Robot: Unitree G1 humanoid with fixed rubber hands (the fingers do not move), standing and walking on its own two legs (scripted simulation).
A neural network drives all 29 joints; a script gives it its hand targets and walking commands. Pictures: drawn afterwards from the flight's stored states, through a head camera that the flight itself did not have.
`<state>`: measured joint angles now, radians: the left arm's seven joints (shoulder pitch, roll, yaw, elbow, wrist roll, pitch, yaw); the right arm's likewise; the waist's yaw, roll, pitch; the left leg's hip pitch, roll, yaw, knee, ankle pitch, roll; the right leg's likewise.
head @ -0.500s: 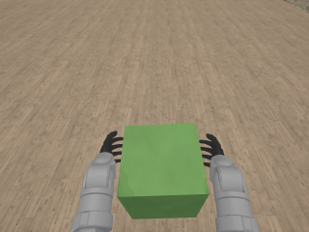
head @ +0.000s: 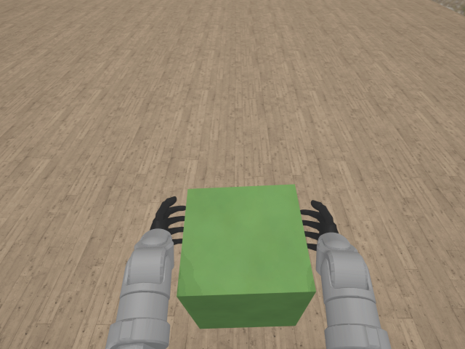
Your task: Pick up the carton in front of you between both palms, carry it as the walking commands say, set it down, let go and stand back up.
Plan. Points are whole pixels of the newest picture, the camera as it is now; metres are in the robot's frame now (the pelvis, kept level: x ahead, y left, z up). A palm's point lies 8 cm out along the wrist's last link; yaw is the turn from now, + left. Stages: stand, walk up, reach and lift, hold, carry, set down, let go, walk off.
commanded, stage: carry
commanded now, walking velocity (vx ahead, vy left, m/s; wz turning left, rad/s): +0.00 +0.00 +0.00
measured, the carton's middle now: (244, 261) +0.31 +0.00 -0.06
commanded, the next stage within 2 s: hold in 0.34 s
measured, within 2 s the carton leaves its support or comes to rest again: neither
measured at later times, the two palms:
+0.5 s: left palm (163, 240) +0.28 +0.14 +0.05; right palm (335, 250) +0.28 -0.15 +0.05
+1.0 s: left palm (154, 244) +0.28 +0.16 +0.06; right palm (327, 250) +0.27 -0.14 +0.05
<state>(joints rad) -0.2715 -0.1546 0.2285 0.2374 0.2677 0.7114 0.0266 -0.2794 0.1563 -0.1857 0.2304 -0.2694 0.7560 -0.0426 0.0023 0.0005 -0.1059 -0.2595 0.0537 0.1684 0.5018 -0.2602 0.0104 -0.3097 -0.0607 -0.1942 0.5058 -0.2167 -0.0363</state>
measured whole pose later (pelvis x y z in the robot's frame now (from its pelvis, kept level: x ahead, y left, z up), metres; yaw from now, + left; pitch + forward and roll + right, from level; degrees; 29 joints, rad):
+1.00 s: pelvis -0.02 +0.01 +0.00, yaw -1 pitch -10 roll +0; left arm -0.34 -0.17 0.31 0.35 0.31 0.67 0.00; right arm -0.34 0.17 -0.26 0.31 -0.33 0.74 -0.01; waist 0.00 0.03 0.07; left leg -0.04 -0.01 0.03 0.46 -0.24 0.03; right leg -0.08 0.00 -0.09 0.44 -0.17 -0.03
